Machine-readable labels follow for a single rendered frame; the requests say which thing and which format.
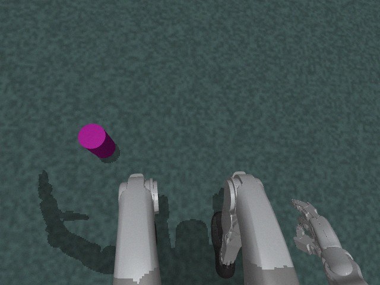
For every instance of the right robot hand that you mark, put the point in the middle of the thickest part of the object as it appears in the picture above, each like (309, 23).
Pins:
(321, 232)

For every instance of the right robot foot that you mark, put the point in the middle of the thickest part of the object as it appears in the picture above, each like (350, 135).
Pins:
(224, 271)

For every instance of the right robot arm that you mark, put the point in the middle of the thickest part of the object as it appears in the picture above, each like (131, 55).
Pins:
(340, 268)

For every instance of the can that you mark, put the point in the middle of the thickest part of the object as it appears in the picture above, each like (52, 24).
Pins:
(95, 139)

